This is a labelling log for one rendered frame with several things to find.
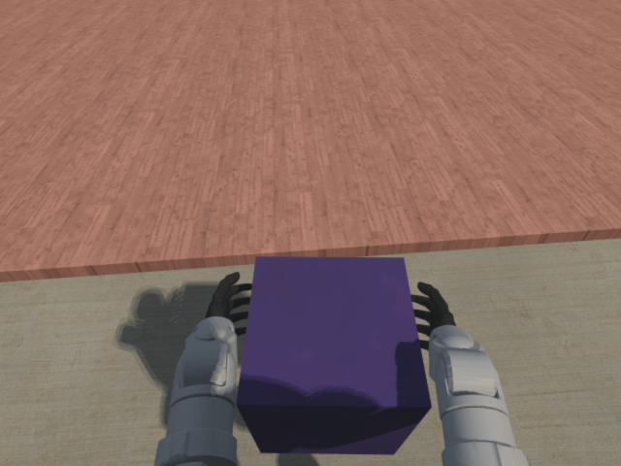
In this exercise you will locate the carton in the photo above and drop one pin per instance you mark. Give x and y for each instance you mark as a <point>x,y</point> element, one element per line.
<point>332,361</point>

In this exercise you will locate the left robot hand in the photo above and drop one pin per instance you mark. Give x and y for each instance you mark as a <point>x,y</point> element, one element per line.
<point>221,305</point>

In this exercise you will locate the left robot forearm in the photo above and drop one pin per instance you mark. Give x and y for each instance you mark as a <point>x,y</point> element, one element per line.
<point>200,424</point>

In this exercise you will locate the right robot forearm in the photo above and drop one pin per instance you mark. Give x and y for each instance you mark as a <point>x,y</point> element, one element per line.
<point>472,405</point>

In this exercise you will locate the right robot hand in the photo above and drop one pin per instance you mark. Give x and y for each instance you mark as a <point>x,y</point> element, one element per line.
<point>439,313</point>

